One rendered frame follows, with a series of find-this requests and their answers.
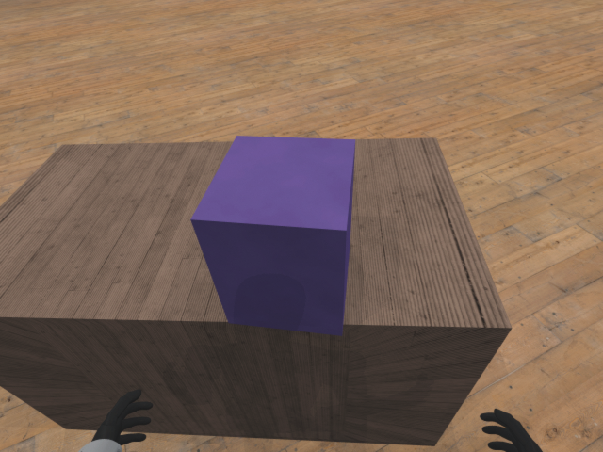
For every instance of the left robot hand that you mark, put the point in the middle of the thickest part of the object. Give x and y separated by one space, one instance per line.
115 423

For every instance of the right robot hand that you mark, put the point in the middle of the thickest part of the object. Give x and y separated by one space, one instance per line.
513 431

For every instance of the carton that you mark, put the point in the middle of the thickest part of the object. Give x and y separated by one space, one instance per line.
274 228

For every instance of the pedestal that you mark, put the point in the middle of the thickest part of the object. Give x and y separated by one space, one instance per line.
104 290

